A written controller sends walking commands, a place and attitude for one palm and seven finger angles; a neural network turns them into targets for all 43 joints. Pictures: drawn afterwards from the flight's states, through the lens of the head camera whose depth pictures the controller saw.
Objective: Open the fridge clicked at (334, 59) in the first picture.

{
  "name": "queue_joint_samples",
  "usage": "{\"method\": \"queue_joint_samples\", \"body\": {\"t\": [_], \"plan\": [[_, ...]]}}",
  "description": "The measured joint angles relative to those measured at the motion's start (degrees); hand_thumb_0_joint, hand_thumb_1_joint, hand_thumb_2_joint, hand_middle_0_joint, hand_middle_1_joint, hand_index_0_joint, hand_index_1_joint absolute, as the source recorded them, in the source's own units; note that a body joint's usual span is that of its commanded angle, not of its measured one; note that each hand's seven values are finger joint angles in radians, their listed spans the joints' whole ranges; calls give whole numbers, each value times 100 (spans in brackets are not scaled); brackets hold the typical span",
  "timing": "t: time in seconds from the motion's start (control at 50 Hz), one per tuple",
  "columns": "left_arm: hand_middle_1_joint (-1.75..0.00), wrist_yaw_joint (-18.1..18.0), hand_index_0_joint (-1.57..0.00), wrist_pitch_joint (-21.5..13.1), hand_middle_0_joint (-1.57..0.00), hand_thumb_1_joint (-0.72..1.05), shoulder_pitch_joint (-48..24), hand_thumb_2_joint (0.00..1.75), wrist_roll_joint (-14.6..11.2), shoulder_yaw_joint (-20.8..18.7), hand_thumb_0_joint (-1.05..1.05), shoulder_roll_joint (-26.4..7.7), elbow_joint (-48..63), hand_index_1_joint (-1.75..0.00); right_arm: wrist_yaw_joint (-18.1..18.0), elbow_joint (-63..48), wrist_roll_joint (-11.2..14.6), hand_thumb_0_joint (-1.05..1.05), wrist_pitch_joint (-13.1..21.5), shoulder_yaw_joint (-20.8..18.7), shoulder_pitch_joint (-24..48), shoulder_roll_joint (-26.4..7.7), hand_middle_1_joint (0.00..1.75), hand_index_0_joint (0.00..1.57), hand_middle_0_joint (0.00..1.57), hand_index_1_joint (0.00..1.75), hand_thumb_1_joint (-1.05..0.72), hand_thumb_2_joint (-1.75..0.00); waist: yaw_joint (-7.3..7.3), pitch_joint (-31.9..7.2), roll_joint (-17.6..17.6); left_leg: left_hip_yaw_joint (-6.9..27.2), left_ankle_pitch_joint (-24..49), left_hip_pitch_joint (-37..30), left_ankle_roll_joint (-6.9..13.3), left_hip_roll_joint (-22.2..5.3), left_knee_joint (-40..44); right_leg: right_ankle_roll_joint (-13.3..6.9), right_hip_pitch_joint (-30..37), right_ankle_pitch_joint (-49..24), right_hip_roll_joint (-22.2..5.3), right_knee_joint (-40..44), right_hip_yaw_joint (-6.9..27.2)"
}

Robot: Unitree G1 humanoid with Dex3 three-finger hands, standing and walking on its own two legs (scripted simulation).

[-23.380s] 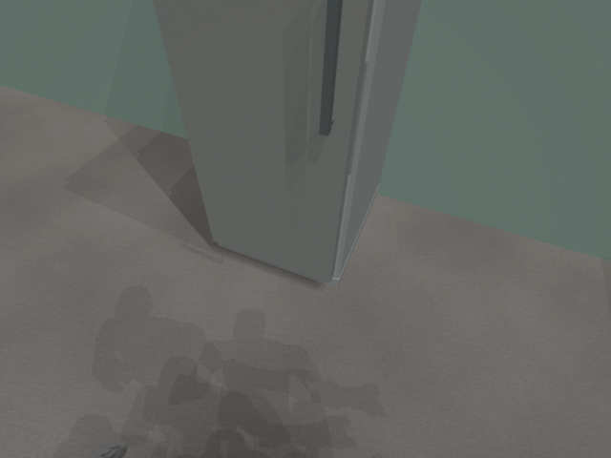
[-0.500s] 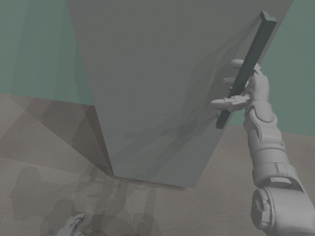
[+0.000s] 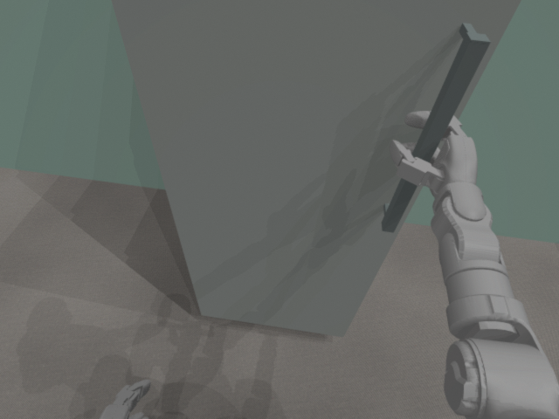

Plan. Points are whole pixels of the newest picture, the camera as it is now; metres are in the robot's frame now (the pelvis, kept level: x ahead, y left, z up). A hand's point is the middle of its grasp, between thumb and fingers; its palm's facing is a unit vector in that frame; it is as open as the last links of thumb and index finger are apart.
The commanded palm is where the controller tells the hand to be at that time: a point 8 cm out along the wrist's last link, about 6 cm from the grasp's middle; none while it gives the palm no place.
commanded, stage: grip the handle and tug to test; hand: right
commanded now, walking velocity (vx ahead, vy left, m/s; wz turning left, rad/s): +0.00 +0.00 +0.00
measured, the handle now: (419, 148) +0.48 -0.17 +0.16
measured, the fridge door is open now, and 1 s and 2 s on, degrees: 0 0 15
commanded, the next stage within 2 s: pull the door a little, standing still in 0.82 s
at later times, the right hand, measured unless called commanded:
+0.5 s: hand (409, 159) +0.44 -0.14 +0.17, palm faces +0.09 +1.00 +0.00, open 5.3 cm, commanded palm +0.41 -0.18 +0.17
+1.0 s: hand (409, 160) +0.44 -0.14 +0.17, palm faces +0.07 +1.00 +0.01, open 5.5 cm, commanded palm +0.40 -0.19 +0.17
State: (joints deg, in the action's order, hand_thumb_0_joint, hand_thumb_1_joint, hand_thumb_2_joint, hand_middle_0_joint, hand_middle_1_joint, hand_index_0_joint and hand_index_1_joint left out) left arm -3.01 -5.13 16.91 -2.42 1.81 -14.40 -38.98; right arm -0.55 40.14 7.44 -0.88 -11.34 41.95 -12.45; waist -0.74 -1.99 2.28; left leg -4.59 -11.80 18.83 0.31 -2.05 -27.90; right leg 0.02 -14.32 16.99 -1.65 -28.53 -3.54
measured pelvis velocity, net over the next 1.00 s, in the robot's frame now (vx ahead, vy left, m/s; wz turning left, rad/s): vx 0.02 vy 0.00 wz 0.03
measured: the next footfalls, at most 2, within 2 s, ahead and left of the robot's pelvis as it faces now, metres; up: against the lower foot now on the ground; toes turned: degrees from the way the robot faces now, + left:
none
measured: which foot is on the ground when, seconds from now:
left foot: down 0.00-1.00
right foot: down 0.00-1.00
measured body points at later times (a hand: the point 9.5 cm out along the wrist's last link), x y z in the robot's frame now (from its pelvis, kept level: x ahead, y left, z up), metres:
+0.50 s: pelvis -0.01 +0.00 +0.00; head +0.01 +0.02 +0.45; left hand +0.11 +0.25 -0.11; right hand +0.43 -0.19 +0.17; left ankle +0.03 +0.12 -0.74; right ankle -0.03 -0.12 -0.74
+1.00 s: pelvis +0.02 +0.00 +0.00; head +0.03 +0.01 +0.45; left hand +0.15 +0.25 -0.10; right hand +0.43 -0.19 +0.17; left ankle +0.03 +0.12 -0.74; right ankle -0.03 -0.12 -0.74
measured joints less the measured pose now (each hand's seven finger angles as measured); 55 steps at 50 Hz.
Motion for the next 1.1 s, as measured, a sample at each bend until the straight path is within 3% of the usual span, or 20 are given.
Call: {"method": "queue_joint_samples", "body": {"t": [0.14, 0.48, 0.66, 0.96, 1.1], "plan": [[-30, -37, -20, 52, -20, 90, -33, 90, 3, 17, 1, -4, -24, -30, 69, 52, -3, 1, -49, 12, 76, -4, 139, 40, 42, 138, -76, -84, 18, 4, -14, -36, -9, -7, 3, -5, 9, 3, -12, -3, 3, 3, 38], [-30, -59, -20, 72, -20, 90, -37, 90, 3, 58, 1, -4, 24, -30, 161, 398, -2, 1, 66, -76, 275, -104, 140, 42, 43, 140, -74, -84, -28, 14, -33, -39, 33, 73, 21, 1, -10, 11, -99, -40, -3, -31, 46], [-30, -4, -20, 62, -20, 90, 44, 90, -6, 36, 1, -15, 62, -30, 143, 65, 41, 1, 9, -181, -29, -138, 140, 39, 41, 140, -76, -82, -66, -32, -6, 64, 54, 67, 21, 44, 24, 12, -31, -33, -32, 31, -59], [-30, 36, -20, 229, -20, 90, -116, 90, -22, -42, 1, -15, 269, -30, 84, -1626, 105, 2, -644, -218, -1079, 68, 140, 36, 35, 140, -78, -79, -35, -86, 41, 187, -41, -243, -12, 122, 203, 18, 362, 81, -83, 268, -193], [-30, -34, -20, 386, -20, 90, -312, 90, 10, -31, 1, 15, 267, -30, 42, -1856, 50, 2, -979, 7, -1037, 203, 140, 39, 37, 140, -76, -81, 89, -99, 17, 69, -122, -345, -27, 83, 219, 14, 398, 131, -56, 255, -70]]}}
